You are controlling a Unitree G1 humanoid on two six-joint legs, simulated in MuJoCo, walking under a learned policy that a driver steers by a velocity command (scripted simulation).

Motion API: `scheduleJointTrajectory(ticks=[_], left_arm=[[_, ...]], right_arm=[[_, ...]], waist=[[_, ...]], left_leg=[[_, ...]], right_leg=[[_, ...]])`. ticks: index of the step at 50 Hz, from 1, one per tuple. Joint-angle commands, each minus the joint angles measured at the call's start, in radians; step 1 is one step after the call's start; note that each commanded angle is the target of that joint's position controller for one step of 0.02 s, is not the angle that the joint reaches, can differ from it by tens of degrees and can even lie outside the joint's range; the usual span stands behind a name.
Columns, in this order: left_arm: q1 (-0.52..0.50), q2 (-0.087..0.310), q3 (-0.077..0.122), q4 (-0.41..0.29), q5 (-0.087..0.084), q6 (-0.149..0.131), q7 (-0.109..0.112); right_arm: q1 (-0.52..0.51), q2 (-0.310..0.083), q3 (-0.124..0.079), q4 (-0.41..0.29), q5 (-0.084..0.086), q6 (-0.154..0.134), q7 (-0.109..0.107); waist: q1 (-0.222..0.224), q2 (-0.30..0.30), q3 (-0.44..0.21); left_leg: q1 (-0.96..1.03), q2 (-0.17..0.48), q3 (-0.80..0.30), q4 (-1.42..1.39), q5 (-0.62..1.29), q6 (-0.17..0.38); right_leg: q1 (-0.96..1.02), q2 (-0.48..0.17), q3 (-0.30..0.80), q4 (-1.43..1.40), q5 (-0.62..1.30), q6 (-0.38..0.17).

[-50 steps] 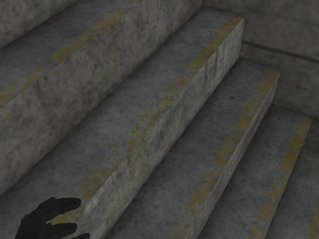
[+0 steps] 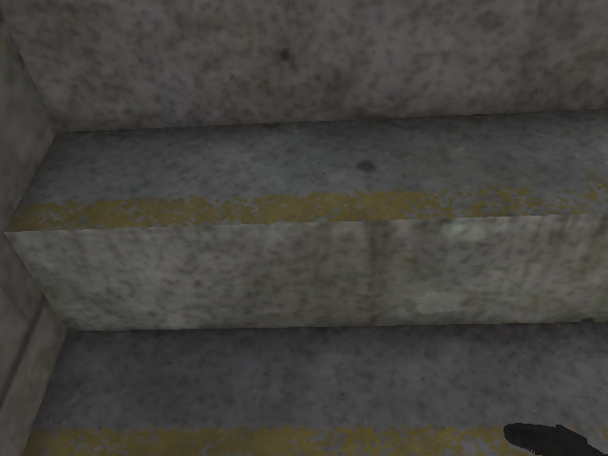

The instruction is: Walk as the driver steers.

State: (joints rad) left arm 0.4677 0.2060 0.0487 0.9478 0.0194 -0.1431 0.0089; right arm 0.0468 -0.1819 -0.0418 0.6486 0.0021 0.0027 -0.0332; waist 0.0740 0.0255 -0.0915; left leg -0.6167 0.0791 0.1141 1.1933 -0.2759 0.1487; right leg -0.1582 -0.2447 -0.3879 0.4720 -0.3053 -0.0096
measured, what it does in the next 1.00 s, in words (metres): walks ahead, turning right: left foot, then right foot 0.24 m higher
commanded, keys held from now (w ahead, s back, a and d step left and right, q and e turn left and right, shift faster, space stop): w+e+shift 0.64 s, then w+shift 0.36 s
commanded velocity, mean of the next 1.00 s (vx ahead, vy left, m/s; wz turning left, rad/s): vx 1.00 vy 0.00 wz -0.51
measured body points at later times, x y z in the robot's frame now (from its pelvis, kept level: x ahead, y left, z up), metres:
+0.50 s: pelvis +0.07 -0.04 +0.03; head +0.13 -0.03 +0.48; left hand +0.38 +0.10 -0.03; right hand +0.01 -0.29 -0.10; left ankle -0.03 +0.14 -0.71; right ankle +0.17 -0.14 -0.51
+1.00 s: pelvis +0.18 -0.13 +0.23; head +0.19 -0.18 +0.68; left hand +0.12 +0.11 +0.12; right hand +0.45 -0.33 +0.23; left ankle +0.25 -0.02 -0.21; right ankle +0.17 -0.13 -0.51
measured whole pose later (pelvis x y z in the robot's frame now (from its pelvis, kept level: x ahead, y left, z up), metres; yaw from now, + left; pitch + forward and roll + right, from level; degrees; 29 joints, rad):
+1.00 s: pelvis +0.18 -0.13 +0.23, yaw -29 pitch +4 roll +3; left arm 0.67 0.08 0.07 1.00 0.04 -0.13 0.04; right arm -0.24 0.02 0.09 0.57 -0.04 -0.05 -0.01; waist 0.19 0.02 -0.02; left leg -1.10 -0.10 -0.01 2.05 -0.19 0.06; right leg -0.26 0.27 0.29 0.41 -0.14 -0.18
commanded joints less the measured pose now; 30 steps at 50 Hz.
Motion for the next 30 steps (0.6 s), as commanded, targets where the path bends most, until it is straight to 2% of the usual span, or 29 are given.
scheduleJointTrajectory(ticks=[1, 2, 3, 4, 5, 6, 7, 9, 10, 11, 12, 13, 14, 15, 16, 17, 18, 19, 20, 21, 22, 23, 24, 25, 26, 27, 28, 29, 30], left_arm=[[-0.024, 0.127, 0.014, -0.059, -0.046, -0.021, -0.019], [-0.09, 0.157, 0.028, -0.091, -0.059, -0.027, -0.024], [-0.148, 0.11, 0.023, -0.122, -0.06, -0.023, -0.017], [-0.294, 0.075, 0.018, -0.158, -0.055, -0.008, -0.006], [-0.398, -0.059, -0.002, -0.226, -0.053, -0.001, 0.014], [-0.434, -0.156, -0.024, -0.289, -0.057, 0.008, 0.025], [-0.351, -0.217, -0.045, -0.353, -0.021, 0.007, 0.026], [-0.252, -0.111, -0.024, -0.377, 0.013, 0.048, 0.034], [-0.301, -0.054, -0.013, -0.431, 0.017, 0.075, 0.045], [-0.407, -0.004, 0.014, -0.46, 0.019, 0.1, 0.045], [-0.528, -0.017, 0.011, -0.486, 0.012, 0.116, 0.047], [-0.581, -0.028, 0.008, -0.505, 0.006, 0.129, 0.037], [-0.574, -0.021, 0.017, -0.479, -0.001, 0.137, 0.023], [-0.596, -0.017, 0.012, -0.465, -0.014, 0.134, 0.023], [-0.64, -0.024, 0.01, -0.483, -0.015, 0.15, 0.018], [-0.673, -0.033, 0.007, -0.501, -0.002, 0.166, 0.006], [-0.688, -0.049, -0.009, -0.524, 0.002, 0.181, 0.004], [-0.71, -0.068, -0.015, -0.527, 0.011, 0.203, -0.006], [-0.691, -0.086, -0.038, -0.545, -0.006, 0.237, -0.027], [-0.654, -0.112, -0.061, -0.531, -0.038, 0.251, -0.036], [-0.488, -0.068, -0.034, -0.459, -0.047, 0.256, -0.038], [-0.231, -0.014, -0.007, -0.423, -0.009, 0.249, -0.03], [-0.047, 0.096, 0.027, -0.385, -0.02, 0.227, -0.032], [-0.106, 0.165, 0.055, -0.354, -0.009, 0.221, -0.005], [-0.171, 0.261, 0.099, -0.383, 0.0, 0.233, 0.012], [-0.289, 0.246, 0.115, -0.424, -0.006, 0.221, 0.02], [-0.43, 0.161, 0.073, -0.418, 0.015, 0.192, 0.02], [-0.403, 0.133, 0.056, -0.35, 0.037, 0.177, 0.039], [-0.369, 0.081, 0.041, -0.278, 0.065, 0.146, 0.035]], right_arm=[[0.185, -0.105, -0.042, 0.043, 0.019, -0.026, -0.02], [0.257, -0.104, -0.035, 0.077, 0.014, -0.035, -0.009], [0.244, -0.116, -0.032, 0.109, 0.013, -0.047, 0.004], [0.335, -0.089, -0.027, 0.118, -0.007, -0.07, 0.014], [0.315, -0.076, -0.012, 0.135, -0.043, -0.087, 0.014], [0.28, -0.081, -0.009, 0.159, -0.092, -0.097, 0.018], [0.306, -0.129, -0.02, 0.192, -0.115, -0.111, 0.03], [0.272, -0.188, -0.051, 0.178, -0.065, -0.151, 0.007], [0.218, -0.236, -0.07, 0.15, -0.043, -0.186, -0.011], [0.212, -0.201, -0.05, 0.191, -0.034, -0.202, -0.012], [0.249, -0.162, -0.036, 0.209, -0.047, -0.215, -0.005], [0.27, -0.153, -0.032, 0.234, -0.06, -0.222, 0.007], [0.274, -0.154, -0.025, 0.235, -0.052, -0.226, 0.011], [0.255, -0.136, -0.021, 0.252, -0.063, -0.224, 0.022], [0.268, -0.17, -0.03, 0.256, -0.068, -0.227, 0.02], [0.298, -0.17, -0.028, 0.272, -0.069, -0.219, 0.01], [0.334, -0.158, -0.023, 0.296, -0.044, -0.203, 0.002], [0.385, -0.188, -0.031, 0.303, -0.035, -0.19, -0.012], [0.367, -0.227, -0.04, 0.294, 0.006, -0.179, -0.023], [0.412, -0.272, -0.046, 0.273, 0.056, -0.157, -0.04], [0.409, -0.3, -0.051, 0.25, 0.065, -0.14, -0.045], [0.365, -0.392, -0.07, 0.209, 0.066, -0.137, -0.03], [0.281, -0.389, -0.067, 0.161, 0.074, -0.148, 0.017], [0.278, -0.376, -0.07, 0.098, 0.062, -0.146, 0.042], [0.134, -0.299, -0.063, 0.009, 0.009, -0.171, 0.089], [-0.073, -0.147, -0.037, -0.092, -0.016, -0.177, 0.132], [-0.163, 0.017, 0.007, -0.178, -0.066, -0.172, 0.118], [-0.169, 0.113, 0.043, -0.225, -0.088, -0.15, 0.098], [-0.095, 0.147, 0.07, -0.248, -0.096, -0.139, 0.064]], waist=[[-0.106, -0.051, -0.093], [-0.138, -0.009, -0.105], [-0.133, 0.068, -0.069], [-0.253, 0.087, -0.025], [-0.237, 0.081, 0.056], [-0.159, 0.057, 0.122], [-0.026, 0.072, 0.096], [0.034, 0.096, 0.0], [0.031, 0.248, -0.024], [0.03, 0.213, 0.057], [-0.012, 0.164, 0.154], [-0.018, 0.061, 0.202], [-0.002, -0.049, 0.258], [0.001, -0.097, 0.269], [-0.006, -0.094, 0.27], [-0.012, -0.088, 0.256], [0.0, -0.091, 0.25], [-0.034, -0.04, 0.211], [-0.021, -0.023, 0.146], [-0.029, 0.026, 0.051], [0.021, 0.037, -0.085], [0.111, 0.16, -0.216], [0.188, 0.263, -0.364], [0.146, 0.174, -0.363], [0.126, -0.086, -0.327], [0.11, -0.106, -0.266], [0.027, -0.034, -0.231], [-0.033, -0.061, -0.114], [-0.093, -0.071, 0.008]], left_leg=[[0.556, -0.173, 0.169, -0.349, 0.091, 0.041], [0.676, -0.162, 0.137, -0.502, 0.148, 0.042], [0.729, -0.082, 0.038, -0.643, 0.226, 0.064], [0.675, -0.022, 0.027, -0.717, 0.344, 0.07], [0.593, 0.032, -0.011, -0.743, 0.381, 0.05], [0.492, 0.088, -0.052, -0.643, 0.437, 0.038], [0.543, 0.183, -0.114, -0.643, 0.588, 0.012], [0.635, 0.392, -0.253, -0.92, 0.057, 0.057], [0.592, 0.525, -0.428, -1.083, -0.286, 0.094], [0.585, 0.513, -0.399, -1.142, -0.356, 0.084], [0.6, 0.554, -0.396, -1.161, -0.302, 0.088], [0.618, 0.541, -0.293, -1.157, -0.226, 0.044], [0.553, 0.451, -0.149, -1.144, -0.133, 0.011], [0.483, 0.371, -0.009, -1.159, 0.04, -0.013], [0.457, 0.314, 0.083, -1.186, 0.191, -0.016], [0.491, 0.27, 0.15, -1.189, 0.331, -0.018], [0.457, 0.211, 0.229, -1.245, 0.378, -0.035], [0.527, 0.212, 0.226, -1.272, 0.537, -0.007], [0.502, 0.169, 0.287, -1.282, 0.686, 0.004], [0.505, 0.201, 0.249, -1.235, 1.064, 0.061], [0.57, 0.245, 0.228, -1.06, 1.51, 0.09], [0.665, 0.321, 0.186, -0.819, 1.985, 0.112], [0.683, 0.308, 0.156, -0.52, 2.075, 0.107], [0.464, 0.225, 0.134, -0.352, 1.65, 0.056], [0.146, 0.026, 0.087, -0.025, 0.934, 0.024], [-0.037, -0.135, -0.109, 0.551, 0.333, -0.019], [-0.155, -0.125, -0.292, 0.895, 0.326, -0.027], [-0.231, -0.122, -0.274, 0.992, 0.363, -0.033], [-0.351, -0.097, -0.271, 1.066, 0.398, -0.028]], right_leg=[[-0.259, 0.097, 0.095, 0.286, 0.829, -0.197], [-0.387, 0.142, 0.11, 0.401, 0.666, -0.173], [-0.593, 0.214, 0.131, 0.622, 0.33, -0.131], [-0.679, 0.242, 0.241, 0.971, 0.078, -0.144], [-0.808, 0.309, 0.433, 1.384, 0.015, -0.155], [-0.935, 0.344, 0.514, 1.624, 0.044, -0.151], [-1.071, 0.31, 0.563, 1.68, 0.086, -0.14], [-1.232, 0.26, 0.561, 1.875, -0.023, -0.085], [-1.259, 0.218, 0.575, 1.943, -0.009, -0.054], [-1.388, 0.217, 0.593, 2.092, -0.055, -0.057], [-1.527, 0.22, 0.621, 2.186, -0.097, -0.073], [-1.562, 0.217, 0.62, 2.211, -0.158, -0.104], [-1.501, 0.218, 0.588, 2.126, -0.162, -0.119], [-1.402, 0.233, 0.501, 2.034, -0.146, -0.137], [-1.337, 0.234, 0.441, 1.957, -0.158, -0.147], [-1.307, 0.223, 0.4, 1.861, -0.183, -0.157], [-1.197, 0.193, 0.337, 1.57, -0.178, -0.18], [-1.168, 0.194, 0.245, 1.511, -0.182, -0.187], [-0.936, 0.196, 0.141, 1.167, -0.202, -0.203], [-0.682, 0.233, 0.113, 0.968, -0.182, -0.204], [-0.492, 0.323, 0.057, 0.948, -0.273, -0.177], [-0.342, 0.389, 0.081, 0.999, -0.44, -0.189], [-0.167, 0.454, 0.214, 0.827, -0.458, -0.213], [-0.092, 0.436, 0.456, 0.669, -0.418, -0.264], [-0.04, 0.283, 1.015, 0.287, -0.824, -0.314], [-0.201, 0.186, 1.361, -0.008, -0.946, -0.343], [-0.308, 0.195, 1.372, -0.036, -0.753, -0.254], [-0.409, 0.228, 1.224, 0.0, -0.632, -0.158], [-0.465, 0.284, 1.132, 0.073, -0.628, -0.098]])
